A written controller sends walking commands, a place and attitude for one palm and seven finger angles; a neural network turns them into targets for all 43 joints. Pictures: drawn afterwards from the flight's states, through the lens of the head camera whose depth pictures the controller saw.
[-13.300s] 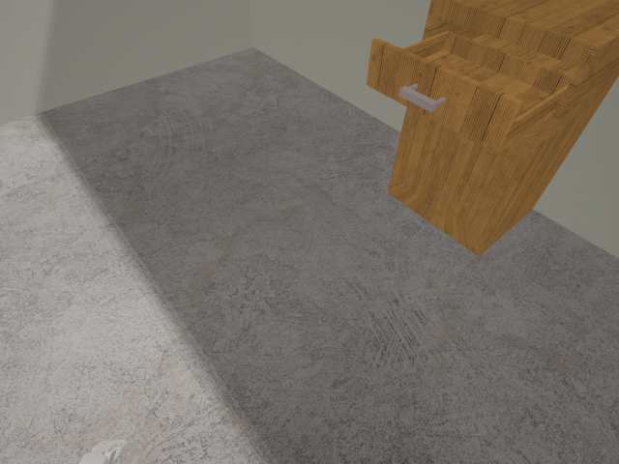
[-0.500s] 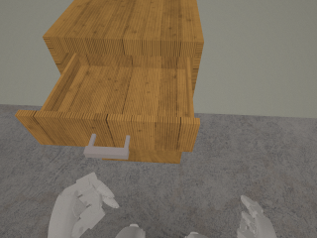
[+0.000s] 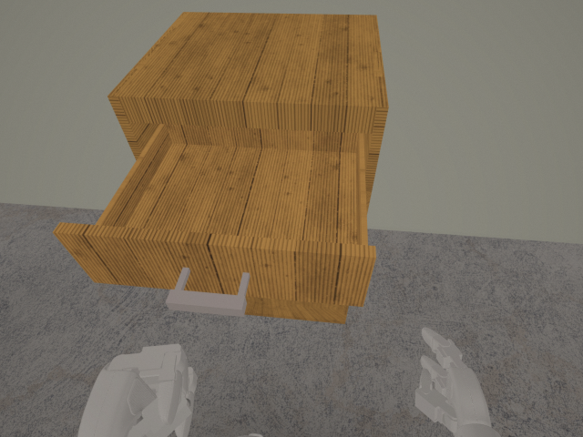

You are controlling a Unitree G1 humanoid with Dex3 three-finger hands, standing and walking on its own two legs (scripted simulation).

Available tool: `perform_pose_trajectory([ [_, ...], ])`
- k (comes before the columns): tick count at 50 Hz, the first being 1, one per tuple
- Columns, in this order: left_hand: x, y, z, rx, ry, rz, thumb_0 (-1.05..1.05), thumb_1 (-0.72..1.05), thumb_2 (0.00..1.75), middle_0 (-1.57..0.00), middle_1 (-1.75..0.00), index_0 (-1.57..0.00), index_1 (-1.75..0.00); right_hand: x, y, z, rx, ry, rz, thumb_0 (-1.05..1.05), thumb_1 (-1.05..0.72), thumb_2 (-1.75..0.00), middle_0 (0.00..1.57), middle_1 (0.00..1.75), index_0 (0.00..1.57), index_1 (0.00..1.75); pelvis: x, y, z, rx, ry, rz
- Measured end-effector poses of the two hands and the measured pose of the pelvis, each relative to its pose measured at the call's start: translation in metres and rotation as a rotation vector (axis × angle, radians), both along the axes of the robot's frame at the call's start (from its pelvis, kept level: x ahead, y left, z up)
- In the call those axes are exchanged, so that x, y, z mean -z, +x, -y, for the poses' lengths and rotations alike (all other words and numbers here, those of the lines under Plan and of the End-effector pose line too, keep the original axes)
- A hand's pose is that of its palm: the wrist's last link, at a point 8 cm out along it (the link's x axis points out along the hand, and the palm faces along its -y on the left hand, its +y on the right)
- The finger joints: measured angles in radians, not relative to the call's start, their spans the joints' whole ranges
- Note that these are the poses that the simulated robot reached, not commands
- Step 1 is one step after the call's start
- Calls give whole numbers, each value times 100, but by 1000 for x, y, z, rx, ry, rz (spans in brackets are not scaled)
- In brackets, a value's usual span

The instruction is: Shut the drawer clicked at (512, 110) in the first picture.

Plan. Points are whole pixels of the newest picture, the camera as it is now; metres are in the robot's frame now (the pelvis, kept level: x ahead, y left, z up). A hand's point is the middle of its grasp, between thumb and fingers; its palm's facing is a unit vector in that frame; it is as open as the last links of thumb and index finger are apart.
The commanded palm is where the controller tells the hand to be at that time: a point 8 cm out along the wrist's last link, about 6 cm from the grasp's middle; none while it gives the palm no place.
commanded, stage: raise the hand and make a fist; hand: left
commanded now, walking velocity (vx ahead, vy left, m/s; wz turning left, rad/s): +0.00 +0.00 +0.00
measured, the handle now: (210, 289) +0.32 +0.16 +0.01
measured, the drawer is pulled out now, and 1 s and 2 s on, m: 0.28 0.28 0.28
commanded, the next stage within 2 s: bring the fist close to the handle in 0.44 s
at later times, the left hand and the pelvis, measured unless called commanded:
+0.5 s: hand (192, 409) +0.14 +0.11 +0.11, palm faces +0.00 -1.00 -0.05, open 3.3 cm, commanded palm +0.09 +0.16 +0.12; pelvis +0.00 -0.01 +0.00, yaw +0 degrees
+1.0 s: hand (208, 391) +0.17 +0.11 +0.07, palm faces -0.03 -1.00 -0.01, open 3.3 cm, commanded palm +0.13 +0.17 +0.07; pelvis +0.00 -0.01 -0.01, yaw +0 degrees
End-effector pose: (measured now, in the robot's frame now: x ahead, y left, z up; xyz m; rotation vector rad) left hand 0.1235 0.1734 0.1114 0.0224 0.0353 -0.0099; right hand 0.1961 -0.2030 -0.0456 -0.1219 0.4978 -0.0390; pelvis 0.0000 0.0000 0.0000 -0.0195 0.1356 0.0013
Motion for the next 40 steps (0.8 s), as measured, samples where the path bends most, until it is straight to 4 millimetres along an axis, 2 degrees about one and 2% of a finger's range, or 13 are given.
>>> perform_pose_trajectory([
  [7, -9, 0, 5, -3, 2, -3, 2, 90, 90, -140, -160, -140, -160, 0, -9, 14, 35, -4, -12, 2, -90, -90, 20, 30, 21, 30, -4, 4, 4, 2, 6, 13],
  [16, -4, -9, 13, -1, 6, -31, 2, 90, 90, -140, -160, -140, -160, 0, -16, 31, 58, -28, -19, 2, -91, -90, 20, 30, 20, 30, -4, 1, 10, 5, 15, 17],
  [29, -6, -1, 13, 5, 15, 19, 2, 90, 90, -140, -160, -140, -160, 4, -18, 32, 59, -14, -11, 2, -91, -90, 20, 30, 20, 30, -3, -1, 15, 2, 13, 19],
  [40, 22, 6, 11, 1, -1, -50, 2, 90, 90, -140, -160, -140, -160, 8, -18, 34, 50, -46, -39, 2, -91, -90, 20, 30, 20, 30, 0, -3, 14, 3, 15, -5],
])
